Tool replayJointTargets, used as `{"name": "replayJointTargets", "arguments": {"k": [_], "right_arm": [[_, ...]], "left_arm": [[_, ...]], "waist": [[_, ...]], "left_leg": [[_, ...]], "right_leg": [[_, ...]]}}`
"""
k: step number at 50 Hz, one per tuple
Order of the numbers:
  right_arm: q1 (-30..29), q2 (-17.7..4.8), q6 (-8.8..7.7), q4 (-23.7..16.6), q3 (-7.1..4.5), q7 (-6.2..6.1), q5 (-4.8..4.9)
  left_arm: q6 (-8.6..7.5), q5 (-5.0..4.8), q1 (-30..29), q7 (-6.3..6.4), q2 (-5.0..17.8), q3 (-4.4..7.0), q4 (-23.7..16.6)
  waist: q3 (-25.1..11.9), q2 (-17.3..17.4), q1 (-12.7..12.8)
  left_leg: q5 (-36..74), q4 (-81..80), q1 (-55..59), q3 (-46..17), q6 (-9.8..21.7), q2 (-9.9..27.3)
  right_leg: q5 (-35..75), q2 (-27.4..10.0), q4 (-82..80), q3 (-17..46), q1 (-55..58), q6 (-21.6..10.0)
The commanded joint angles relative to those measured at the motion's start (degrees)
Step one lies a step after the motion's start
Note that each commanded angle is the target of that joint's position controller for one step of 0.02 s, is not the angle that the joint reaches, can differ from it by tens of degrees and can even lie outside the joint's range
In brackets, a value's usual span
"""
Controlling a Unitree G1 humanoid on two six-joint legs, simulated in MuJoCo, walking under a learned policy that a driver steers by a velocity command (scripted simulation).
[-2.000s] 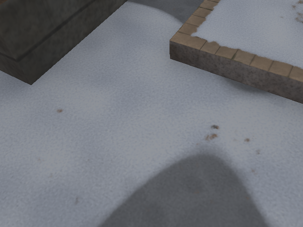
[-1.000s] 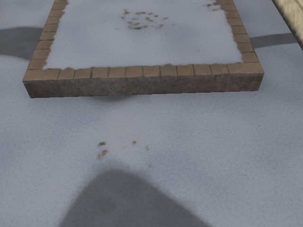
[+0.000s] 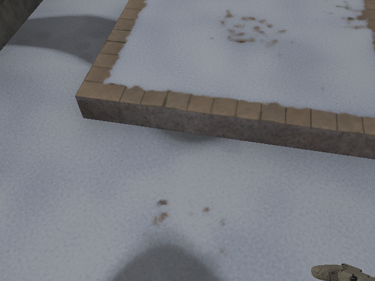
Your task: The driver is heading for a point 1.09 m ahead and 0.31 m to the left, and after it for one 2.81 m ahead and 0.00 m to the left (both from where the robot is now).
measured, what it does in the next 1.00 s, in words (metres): walks ahead, turning left: left foot, then right foot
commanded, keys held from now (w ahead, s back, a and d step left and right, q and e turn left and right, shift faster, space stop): w+q+shift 0.46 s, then w+shift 0.44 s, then w+e+shift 0.08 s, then e+shift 0.02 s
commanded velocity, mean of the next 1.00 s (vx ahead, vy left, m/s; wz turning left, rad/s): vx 0.98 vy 0.00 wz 0.57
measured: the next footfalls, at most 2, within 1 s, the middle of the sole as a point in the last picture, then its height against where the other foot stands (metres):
left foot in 0.06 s outside the picture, level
right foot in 0.50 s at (204, 208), level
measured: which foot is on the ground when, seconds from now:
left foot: up 0.00-0.04, down 0.06-0.52, up 0.54-0.92, down 0.94-1.00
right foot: down 0.00-0.08, up 0.10-0.48, down 0.50-0.94, up 0.96-1.00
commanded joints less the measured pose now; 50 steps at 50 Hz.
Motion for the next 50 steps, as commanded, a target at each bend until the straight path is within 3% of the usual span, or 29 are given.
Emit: {"name": "replayJointTargets", "arguments": {"k": [1,3,4,5,6,8,11,13,16,19,22,23,24,25,26,27,28,29,30,34,38,41,43,45,46,47,48,49,50], "right_arm": [[2.81,-5.34,-0.89,-2.95,-0.97,-0.62,0.08],[26.04,-10.29,-1.35,3.57,-3.65,-1.50,0.20],[28.81,-13.60,-0.94,5.02,-5.20,-2.70,0.43],[23.59,-18.18,0.06,3.89,-6.41,-2.74,-0.33],[24.04,-16.86,-0.01,3.94,-6.50,-2.75,0.39],[22.02,-11.45,-0.85,4.99,-5.50,-3.55,0.32],[18.97,-7.90,-2.61,4.31,-3.74,-4.45,1.35],[20.15,-9.19,-3.79,3.74,-3.69,-4.36,2.03],[24.06,-9.95,-4.24,3.54,-3.99,-4.17,1.61],[28.43,-11.55,-4.07,4.01,-4.71,-3.94,2.05],[26.38,-13.66,-4.02,3.18,-5.27,-4.66,2.42],[25.28,-15.56,-4.22,2.77,-5.64,-4.72,1.92],[22.05,-17.79,-4.46,2.31,-6.04,-4.52,1.10],[19.43,-14.89,-5.11,1.70,-5.36,-4.25,0.33],[21.48,-4.18,-5.48,0.07,-2.70,-4.31,0.74],[29.40,-3.81,-5.22,-2.48,-1.52,-4.26,3.64],[25.43,-7.92,-4.12,0.18,-1.67,-4.74,1.60],[20.94,-8.48,-3.60,-0.09,-1.79,-3.93,0.60],[17.35,-7.97,-3.25,-1.00,-1.63,-3.22,-0.16],[11.39,-3.68,-1.80,-5.91,0.15,-1.46,-1.34],[1.25,-5.27,-2.05,-11.55,1.43,-0.44,-1.36],[-3.31,-4.28,-2.60,-12.45,2.39,0.50,-0.79],[-3.33,-5.55,-2.90,-12.18,2.05,-0.30,-1.12],[5.02,-8.41,-3.13,-9.65,0.91,-1.61,-1.79],[17.18,-9.59,-3.25,-5.60,-0.02,-2.48,-1.88],[26.48,-13.06,-3.23,-2.87,-1.55,-3.60,-2.61],[27.18,-18.55,-3.62,-2.58,-2.67,-4.41,-3.34],[28.75,-18.92,-2.86,-3.15,-3.33,-4.27,-2.36],[23.05,-14.36,-3.07,-3.38,-2.74,-4.14,-1.99]], "left_arm": [[1.23,0.83,0.57,1.60,12.40,2.31,-2.42],[2.63,0.89,-2.90,1.56,15.65,3.65,-4.48],[1.91,1.38,-4.54,0.47,11.09,2.83,-5.73],[0.16,-0.67,-6.73,-1.10,5.64,1.74,-11.88],[-1.16,-0.54,-14.80,-1.01,9.42,1.92,-14.91],[-2.14,-0.22,-16.36,-1.04,8.99,1.38,-15.81],[1.45,2.53,-15.36,-1.59,7.05,0.79,-17.12],[2.86,2.82,-21.45,-2.04,6.37,0.10,-20.70],[2.78,1.57,-32.35,-2.83,5.91,-0.88,-25.66],[2.57,0.36,-36.04,-3.06,6.01,-1.35,-27.70],[2.47,0.04,-32.55,-2.05,8.81,-0.62,-28.08],[2.33,-0.36,-26.32,-1.22,11.80,0.59,-26.61],[2.22,-0.95,-15.26,-0.18,14.83,2.03,-23.92],[2.12,-0.33,-2.69,1.14,17.67,3.42,-20.64],[1.82,2.11,3.72,1.91,20.06,4.18,-19.06],[1.72,2.45,-2.37,0.56,22.29,5.01,-19.24],[1.82,1.64,-10.18,-0.49,14.69,4.16,-20.95],[1.80,1.06,-12.86,-0.97,10.55,3.29,-20.25],[1.71,1.52,-12.63,-1.20,9.08,2.95,-18.74],[-0.19,-0.21,-6.73,-1.75,7.32,1.97,-12.02],[-0.92,-0.66,-8.23,-1.96,10.26,2.34,-11.60],[-1.08,-1.62,-4.71,-2.33,12.78,2.57,-9.98],[-0.75,-1.30,-2.77,-2.05,15.45,2.82,-9.00],[0.56,-0.76,-1.85,-0.96,18.32,3.18,-8.33],[1.45,-0.99,-2.82,-0.39,18.11,3.01,-8.44],[1.78,-0.87,-2.29,-0.22,15.81,2.44,-9.42],[1.80,-0.80,1.78,-1.04,6.25,0.79,-12.21],[2.03,-3.76,4.39,-0.77,8.95,1.28,-13.36],[2.56,-3.17,-2.00,-0.10,11.01,1.90,-13.67]], "waist": [[-0.92,-9.45,-7.75],[-11.30,-9.31,-17.98],[-12.05,-2.10,-16.11],[-13.23,13.82,-9.88],[-11.07,4.20,-11.82],[-2.23,-6.21,-7.05],[1.95,-5.88,-1.34],[5.20,-4.28,-1.95],[7.50,-1.20,-5.63],[3.75,1.76,-9.16],[-1.16,2.65,-6.63],[-6.06,3.54,-3.32],[-11.53,4.18,3.54],[-16.63,2.98,9.47],[-20.98,-11.44,7.90],[-27.37,-26.79,-0.17],[-17.81,-12.61,-0.34],[-10.41,-4.90,-0.40],[-6.52,-0.44,-0.70],[0.33,-4.00,-3.93],[5.16,-3.68,-5.35],[5.83,-2.97,-3.90],[3.54,-4.11,-4.66],[-3.90,-7.50,-9.33],[-9.44,-7.55,-14.98],[-15.11,-6.42,-18.07],[-19.90,11.27,-10.94],[-29.57,14.45,-11.20],[-18.60,5.08,-9.89]], "left_leg": [[-7.52,-1.20,14.89,5.99,4.06,-7.20],[-12.99,-6.69,40.55,0.84,7.25,-8.64],[-24.50,-6.29,53.11,-13.32,9.16,0.28],[-34.27,-20.27,63.99,-50.82,19.66,12.45],[-32.81,-27.35,63.06,-55.58,17.93,12.99],[-20.76,-30.06,47.30,-44.60,13.78,10.67],[-12.47,-30.81,31.43,-33.49,12.30,4.10],[-9.80,-33.26,23.61,-30.27,11.98,1.41],[4.31,-33.83,20.13,-27.95,8.94,-1.67],[20.27,-31.71,28.79,-28.70,5.79,-0.82],[35.65,-23.16,35.77,-29.10,2.41,-0.44],[41.24,-14.84,36.98,-30.11,1.01,0.05],[42.24,-3.10,35.62,-29.55,0.49,-0.01],[34.46,11.70,28.64,-27.00,0.05,-2.15],[-14.44,32.56,14.13,-21.82,-0.23,-7.34],[-24.35,42.10,4.17,-18.13,-1.03,-9.20],[-16.88,40.13,1.57,-17.18,-0.25,-3.20],[-12.92,37.15,2.30,-15.98,-0.92,-1.62],[-12.86,34.91,3.02,-15.49,-1.17,-0.49],[-15.18,28.52,-0.27,-17.37,-2.22,2.25],[-4.20,10.56,1.43,-13.07,-3.50,3.03],[4.67,-1.93,14.68,-4.62,-1.80,1.03],[2.79,-5.78,16.74,-2.61,-0.29,-1.21],[-3.52,-7.37,26.02,-2.11,1.35,-4.87],[-2.53,-10.61,39.09,-3.52,2.10,-4.87],[-8.50,-8.29,54.25,-10.26,1.92,1.61],[-10.94,-9.69,65.78,-30.95,1.14,18.48],[-11.09,-20.08,70.12,-51.87,3.98,25.10],[-5.46,-20.46,61.07,-41.38,3.54,21.83]], "right_leg": [[87.74,-15.14,23.26,-3.80,-5.35,-2.88],[81.75,-15.64,54.74,-2.65,-16.09,-3.92],[35.62,-9.69,73.03,-0.76,-33.96,-3.62],[-2.91,2.90,91.68,6.59,-61.19,-0.57],[3.10,-0.74,91.84,15.82,-67.95,-2.36],[8.16,-5.60,81.73,15.66,-63.50,-2.52],[4.41,-8.59,74.08,14.88,-57.09,1.19],[5.96,-9.23,65.60,11.81,-56.85,3.12],[20.17,-6.80,47.70,8.91,-52.50,3.95],[29.35,-2.92,36.28,7.84,-47.88,2.02],[26.73,0.30,27.45,9.31,-36.48,0.24],[22.83,1.24,27.97,10.64,-28.14,-0.22],[18.78,0.37,28.57,10.15,-17.87,-0.81],[12.09,-4.04,30.96,12.31,-5.08,-1.88],[-3.95,-19.15,29.34,30.35,6.96,-4.98],[-10.06,-27.98,16.27,62.97,8.74,-11.69],[-20.90,-23.30,13.59,56.44,-0.27,-11.15],[-15.25,-20.66,13.54,46.94,-9.12,-10.88],[-7.11,-18.51,13.04,40.72,-15.05,-10.24],[6.92,-15.75,8.72,28.25,-23.62,-9.70],[17.66,-12.90,0.80,14.46,-30.00,-8.49],[31.67,-11.57,-4.59,8.42,-31.52,-7.52],[54.64,-12.45,1.57,6.30,-22.20,-6.66],[75.45,-13.81,18.15,4.68,-15.78,-5.50],[74.87,-12.86,32.99,4.88,-19.21,-4.83],[57.18,-10.40,50.37,6.33,-30.81,-4.83],[-3.88,-2.05,71.61,7.86,-47.86,-4.37],[-4.41,1.36,86.50,14.84,-56.54,-5.07],[2.51,-2.22,88.26,14.28,-60.64,-5.05]]}}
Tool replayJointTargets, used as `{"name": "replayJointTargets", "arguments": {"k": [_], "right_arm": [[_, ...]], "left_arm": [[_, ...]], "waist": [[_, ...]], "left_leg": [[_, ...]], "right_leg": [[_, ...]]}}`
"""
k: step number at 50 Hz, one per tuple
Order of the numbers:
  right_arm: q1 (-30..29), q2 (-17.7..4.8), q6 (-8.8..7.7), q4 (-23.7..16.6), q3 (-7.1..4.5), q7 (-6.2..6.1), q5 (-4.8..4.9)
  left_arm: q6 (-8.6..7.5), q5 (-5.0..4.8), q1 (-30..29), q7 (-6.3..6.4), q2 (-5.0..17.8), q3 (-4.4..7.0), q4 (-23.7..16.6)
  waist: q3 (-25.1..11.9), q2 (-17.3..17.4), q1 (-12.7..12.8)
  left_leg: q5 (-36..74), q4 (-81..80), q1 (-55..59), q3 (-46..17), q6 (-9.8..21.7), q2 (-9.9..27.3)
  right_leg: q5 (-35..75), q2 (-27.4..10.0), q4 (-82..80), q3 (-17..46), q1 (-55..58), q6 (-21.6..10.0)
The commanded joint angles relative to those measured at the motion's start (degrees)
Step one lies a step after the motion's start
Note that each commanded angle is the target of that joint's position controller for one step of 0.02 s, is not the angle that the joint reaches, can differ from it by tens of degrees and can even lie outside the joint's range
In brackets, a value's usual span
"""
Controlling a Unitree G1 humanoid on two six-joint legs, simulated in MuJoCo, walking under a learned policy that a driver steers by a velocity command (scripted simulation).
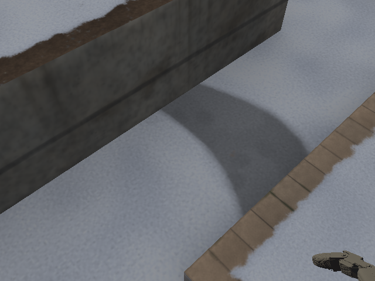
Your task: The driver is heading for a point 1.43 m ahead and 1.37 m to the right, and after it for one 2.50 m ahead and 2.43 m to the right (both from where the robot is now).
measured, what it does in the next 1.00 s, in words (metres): climbs, turning right: right foot 0.14 m higher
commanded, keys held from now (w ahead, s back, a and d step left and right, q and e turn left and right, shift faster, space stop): e+shift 1.00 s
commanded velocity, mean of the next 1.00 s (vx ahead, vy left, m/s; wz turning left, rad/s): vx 0.22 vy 0.00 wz -0.82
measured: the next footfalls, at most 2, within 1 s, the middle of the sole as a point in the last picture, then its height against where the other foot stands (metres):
right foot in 0.40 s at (237, 263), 0.14 m higher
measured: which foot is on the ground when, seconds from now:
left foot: down 0.00-0.40, up 0.42-1.00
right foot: up 0.00-0.38, down 0.40-1.00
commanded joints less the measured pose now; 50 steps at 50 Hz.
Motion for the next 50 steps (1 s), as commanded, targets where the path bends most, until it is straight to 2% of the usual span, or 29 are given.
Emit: {"name": "replayJointTargets", "arguments": {"k": [1,2,4,5,7,8,10,12,13,14,15,16,17,18,19,20,21,22,23,24,25,26,28,30,31,35,39,45,50], "right_arm": [[17.46,-8.87,-0.43,2.77,-3.98,-0.79,0.65],[16.01,-6.67,-1.14,3.46,-3.45,-0.42,0.63],[15.04,-4.01,-2.07,4.17,-2.61,-0.42,1.89],[16.37,-3.44,-2.56,4.96,-2.53,-0.26,2.34],[22.69,-4.24,-2.68,7.03,-2.83,-0.25,2.35],[23.21,-3.14,-2.13,7.61,-2.55,-0.35,2.69],[24.52,-1.14,-1.03,9.30,-1.66,-0.79,1.97],[26.00,-0.31,0.01,10.62,-1.01,-1.53,1.39],[25.71,-1.31,0.66,11.11,-0.92,-2.86,1.46],[25.17,-2.08,0.94,10.93,-0.93,-3.72,1.53],[19.85,-3.85,1.15,8.73,-0.91,-4.48,2.48],[16.96,-6.67,0.46,6.32,-1.70,-5.08,4.14],[16.17,-10.23,-0.27,5.24,-2.70,-5.60,5.33],[12.90,-12.95,0.03,3.60,-3.90,-5.48,5.90],[11.26,-14.10,0.95,1.92,-4.85,-4.67,7.00],[12.41,-11.24,1.74,1.38,-5.08,-3.55,8.21],[15.42,-5.11,2.70,-1.32,-3.64,-1.41,4.93],[22.98,-3.74,2.67,-5.09,-2.98,-0.44,1.83],[21.77,-3.19,3.04,-4.80,-2.98,-0.60,1.46],[19.28,-1.31,3.65,-5.34,-2.56,-1.52,1.11],[16.34,-0.08,4.39,-6.63,-1.97,-2.81,0.30],[16.80,-0.40,4.91,-7.58,-2.04,-3.83,-0.11],[13.67,-1.45,5.90,-8.77,-2.07,-4.48,0.79],[11.05,-1.60,5.96,-9.31,-2.08,-4.58,1.50],[9.62,-1.45,6.07,-9.55,-2.00,-4.44,1.33],[4.01,-0.98,6.95,-11.27,-1.74,-3.66,1.15],[0.58,-3.27,7.04,-11.70,-2.34,-3.45,1.21],[-1.54,-6.68,6.25,-11.19,-3.28,-2.88,1.30],[-1.92,-9.27,4.72,-11.31,-3.91,-1.84,2.18]], "left_arm": [[-0.38,-0.66,-3.14,0.69,6.24,1.24,-6.71],[0.29,-0.28,-2.94,0.39,4.68,1.09,-5.96],[2.80,0.73,-1.83,-0.32,3.47,1.47,-5.69],[3.89,0.88,-2.97,-0.55,2.86,1.79,-6.19],[5.63,0.43,-9.05,0.87,-1.26,1.47,-9.21],[6.01,0.14,-12.84,1.60,-2.33,1.15,-11.63],[6.82,-0.05,-21.20,3.25,-4.72,-0.08,-16.76],[7.23,-0.11,-28.40,3.49,-6.57,-2.06,-21.98],[7.56,0.20,-30.42,2.94,-7.94,-2.91,-24.48],[7.69,0.44,-30.18,2.45,-7.18,-3.13,-25.43],[7.76,0.99,-25.52,1.82,-6.00,-3.33,-24.65],[7.97,1.26,-21.63,1.40,-4.29,-2.69,-22.47],[8.40,1.16,-18.81,1.12,-2.50,-1.94,-21.94],[8.29,1.53,-9.73,0.55,0.96,-0.21,-19.52],[7.64,1.65,-0.42,0.21,3.55,1.07,-16.55],[6.43,1.42,-0.99,0.12,7.14,2.99,-16.82],[7.14,-0.37,-15.54,0.58,13.77,5.32,-20.36],[7.55,-0.53,-16.92,0.71,14.77,5.97,-23.25],[7.45,0.13,-18.29,1.31,10.24,5.00,-22.79],[7.27,0.61,-18.18,1.78,5.99,3.81,-20.59],[6.42,0.86,-18.29,2.20,3.10,2.94,-19.57],[5.09,1.75,-19.02,2.26,2.54,2.94,-19.80],[4.01,1.47,-18.50,2.18,4.67,3.63,-17.90],[3.75,0.97,-15.82,2.14,5.96,3.94,-16.66],[3.71,0.59,-14.52,2.22,6.83,4.22,-16.41],[4.72,0.03,-10.60,3.33,8.43,4.97,-16.13],[5.35,0.38,-8.22,3.65,9.64,5.57,-16.11],[4.75,0.91,-6.84,3.35,11.64,5.98,-15.98],[5.09,1.56,-8.75,3.37,14.11,6.37,-16.85]], "waist": [[-10.33,0.49,-8.75],[-6.75,-1.74,-6.23],[-4.25,0.23,-2.69],[-3.96,1.58,-2.44],[-5.69,7.81,-4.85],[-4.40,6.41,-4.28],[0.28,4.38,-3.08],[4.46,-0.78,-1.35],[4.92,-0.05,0.67],[4.47,-0.60,1.25],[1.30,-1.51,4.05],[-2.86,0.89,4.34],[-7.13,5.22,5.33],[-12.15,9.16,8.99],[-17.74,10.72,10.68],[-17.12,2.06,9.66],[-12.14,-15.31,0.33],[-21.25,-12.14,-3.84],[-16.71,-4.70,-5.03],[-5.53,1.71,-7.46],[-1.05,4.74,-8.55],[-1.54,3.49,-9.43],[-4.41,3.41,-9.16],[-8.86,1.85,-7.49],[-10.19,1.15,-6.73],[-10.11,-2.05,-3.69],[-8.35,-4.26,-1.94],[-7.33,-6.10,-1.68],[-6.73,-5.95,-2.73]], "left_leg": [[15.48,-16.59,37.96,-27.41,5.70,21.51],[26.37,-17.21,31.29,-20.81,4.89,19.51],[38.51,-18.83,23.05,-11.46,2.95,17.55],[44.18,-18.53,23.58,-8.67,1.68,17.07],[51.83,-17.52,29.70,-6.80,3.77,20.37],[46.64,-18.21,30.73,-4.77,3.18,20.76],[41.51,-19.03,30.00,-1.60,1.27,19.56],[33.88,-22.02,27.26,4.51,-2.70,15.81],[34.92,-23.62,24.81,6.40,-4.32,15.08],[36.79,-24.44,24.76,9.53,-4.95,13.17],[45.47,-23.48,19.78,15.05,-5.94,10.06],[62.00,-19.70,15.72,16.48,-4.76,9.48],[75.22,-15.59,17.19,14.21,-3.84,12.33],[88.16,-6.50,20.82,13.41,-3.44,15.17],[91.49,6.72,22.08,11.07,-3.17,16.86],[46.76,31.03,13.22,8.78,-5.08,10.99],[-12.70,58.32,-5.64,4.44,-9.67,-6.46],[-12.85,63.13,-8.63,-10.69,-8.64,-4.57],[-10.36,64.13,-10.31,-11.24,-7.81,-4.03],[-9.73,60.03,-13.34,-10.97,-7.38,-1.96],[-9.94,55.30,-13.92,-10.65,-7.26,-0.32],[-10.25,52.47,-12.39,-10.18,-7.40,0.67],[-5.59,44.78,-9.09,-8.46,-9.21,1.27],[-2.79,41.23,-9.28,-8.77,-9.75,1.35],[-0.99,39.63,-9.90,-9.34,-9.54,1.40],[1.70,35.45,-16.15,-11.62,-9.25,0.80],[0.01,30.22,-20.54,-13.54,-9.71,-0.70],[-2.01,25.90,-19.15,-15.67,-8.78,-3.11],[-2.43,22.22,-13.03,-17.53,-7.06,-3.70]], "right_leg": [[6.13,-0.69,27.06,2.12,-35.92,-1.67],[5.85,-2.15,24.79,2.26,-33.75,-0.86],[4.99,-2.78,21.35,1.69,-29.42,0.32],[4.24,-1.91,22.53,0.37,-31.19,0.45],[-4.38,1.64,47.57,-4.50,-44.24,-0.92],[-6.01,0.96,52.63,-3.34,-51.80,-2.31],[-7.74,2.21,61.93,-2.86,-62.99,-4.58],[-6.80,2.45,53.08,-6.48,-66.40,-5.26],[-5.42,1.63,46.10,-5.94,-63.63,-5.65],[-3.81,2.25,39.82,-8.12,-60.94,-5.15],[-0.76,2.97,28.01,-11.10,-47.05,-4.98],[1.73,5.56,21.07,-14.97,-33.56,-4.88],[4.14,5.98,15.52,-14.66,-25.93,-5.46],[2.42,6.77,13.09,-13.12,-19.38,-7.03],[-0.81,8.42,8.23,-8.60,-9.88,-9.91],[6.12,7.69,-8.17,4.75,-0.73,-14.84],[38.76,-1.91,-23.38,39.06,-4.09,-21.40],[33.04,-9.80,-33.33,55.03,-3.22,-24.17],[19.11,-9.83,-34.31,56.98,-9.28,-23.56],[14.87,-7.13,-31.70,50.05,-20.04,-19.66],[15.75,-3.67,-29.17,41.89,-25.72,-16.16],[21.77,-0.69,-29.53,35.29,-27.17,-14.31],[34.96,2.34,-29.71,26.45,-26.85,-12.36],[39.10,3.41,-28.28,24.68,-20.42,-12.17],[39.49,3.81,-28.32,24.11,-17.03,-10.79],[29.97,3.95,-31.98,28.90,-6.68,-9.01],[29.35,3.12,-32.87,34.43,1.77,-10.77],[34.45,2.20,-30.74,41.16,5.47,-12.67],[41.47,1.90,-24.82,46.09,1.74,-12.19]]}}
